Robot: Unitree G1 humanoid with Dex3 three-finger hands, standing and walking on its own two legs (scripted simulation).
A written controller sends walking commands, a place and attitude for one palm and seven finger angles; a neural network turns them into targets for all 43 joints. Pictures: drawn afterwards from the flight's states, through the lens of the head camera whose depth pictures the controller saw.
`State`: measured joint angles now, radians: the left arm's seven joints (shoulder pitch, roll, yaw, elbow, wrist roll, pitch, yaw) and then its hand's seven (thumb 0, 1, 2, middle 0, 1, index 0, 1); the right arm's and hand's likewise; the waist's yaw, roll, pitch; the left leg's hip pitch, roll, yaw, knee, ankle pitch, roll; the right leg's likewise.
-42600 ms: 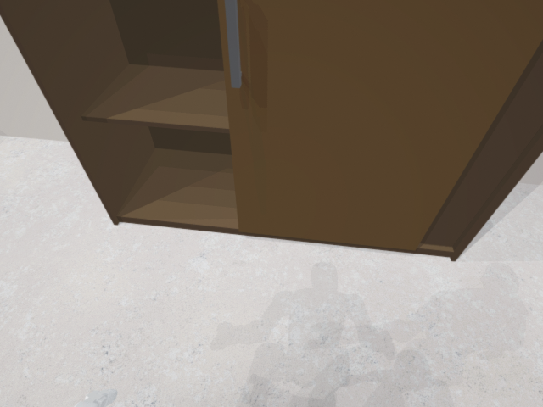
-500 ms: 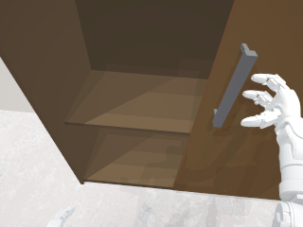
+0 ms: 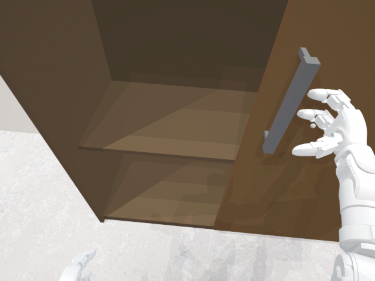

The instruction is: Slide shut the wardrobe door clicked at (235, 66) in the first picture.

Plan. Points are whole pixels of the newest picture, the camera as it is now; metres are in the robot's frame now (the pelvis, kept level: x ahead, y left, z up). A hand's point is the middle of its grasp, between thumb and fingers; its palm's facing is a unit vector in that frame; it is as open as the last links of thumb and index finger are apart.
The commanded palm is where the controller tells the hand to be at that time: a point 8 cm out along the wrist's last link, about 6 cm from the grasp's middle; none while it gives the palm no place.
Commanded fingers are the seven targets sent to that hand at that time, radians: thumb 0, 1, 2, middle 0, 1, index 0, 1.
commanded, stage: feel for the door with the fingertips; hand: right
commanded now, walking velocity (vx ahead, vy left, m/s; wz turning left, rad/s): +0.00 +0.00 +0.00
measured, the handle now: (283, 107) +0.46 -0.15 +0.16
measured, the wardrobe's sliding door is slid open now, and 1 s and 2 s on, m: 0.59 0.59 0.59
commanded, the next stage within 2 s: slide the fingers in behind the handle in 0.52 s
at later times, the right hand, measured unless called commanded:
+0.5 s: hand (302, 120) +0.41 -0.18 +0.16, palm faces +0.01 +1.00 +0.00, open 14.0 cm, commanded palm +0.39 -0.24 +0.17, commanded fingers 0.00 0.50 -0.30 0.30 1.20 0.30 1.20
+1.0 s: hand (304, 119) +0.42 -0.19 +0.16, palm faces +0.01 +1.00 +0.00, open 13.7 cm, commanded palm +0.39 -0.23 +0.17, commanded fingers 0.00 0.50 -0.30 0.30 1.20 0.30 1.20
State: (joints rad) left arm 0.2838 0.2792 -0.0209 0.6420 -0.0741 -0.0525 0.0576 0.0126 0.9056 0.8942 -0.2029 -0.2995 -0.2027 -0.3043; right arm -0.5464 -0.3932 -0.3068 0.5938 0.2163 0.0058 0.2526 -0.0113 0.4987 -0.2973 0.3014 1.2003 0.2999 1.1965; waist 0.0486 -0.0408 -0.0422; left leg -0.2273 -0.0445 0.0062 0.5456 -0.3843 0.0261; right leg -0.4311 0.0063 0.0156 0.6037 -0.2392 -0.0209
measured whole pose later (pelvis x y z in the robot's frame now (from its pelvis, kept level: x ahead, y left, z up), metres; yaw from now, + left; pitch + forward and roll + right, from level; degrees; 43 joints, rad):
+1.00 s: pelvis -0.01 +0.00 +0.00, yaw +0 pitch +4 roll +1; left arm 0.32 0.28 -0.01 0.67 -0.08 -0.05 0.05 0.01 0.91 0.89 -0.20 -0.30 -0.20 -0.30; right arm -0.64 -0.37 -0.26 0.69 0.21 0.01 0.20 -0.01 0.50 -0.30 0.34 1.24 0.35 1.22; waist 0.06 -0.04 -0.05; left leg -0.24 -0.05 0.01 0.54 -0.37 0.02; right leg -0.44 0.00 0.02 0.61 -0.23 -0.02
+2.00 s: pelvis +0.00 +0.01 +0.00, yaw +0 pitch +2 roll +0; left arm 0.27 0.26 -0.01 0.66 -0.07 -0.04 0.02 0.01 0.91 0.89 -0.20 -0.30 -0.20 -0.30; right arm -0.55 -0.23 -0.16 0.48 0.18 0.09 0.03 -0.01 0.50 -0.30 0.28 1.20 0.26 1.20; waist 0.03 -0.05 -0.05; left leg -0.19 -0.05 0.02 0.54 -0.39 0.04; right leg -0.39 0.00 0.03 0.59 -0.24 0.00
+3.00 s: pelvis +0.00 +0.01 +0.00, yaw +0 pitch +2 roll +1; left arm 0.27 0.26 -0.01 0.66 -0.06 -0.02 0.03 0.01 0.91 0.89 -0.20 -0.30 -0.20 -0.30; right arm -0.57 -0.24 -0.17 0.52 0.19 0.09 0.06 0.00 -0.18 -0.59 0.37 1.30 0.37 1.29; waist 0.04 -0.04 -0.04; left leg -0.19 -0.05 0.01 0.53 -0.38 0.03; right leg -0.39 0.00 0.02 0.58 -0.23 -0.01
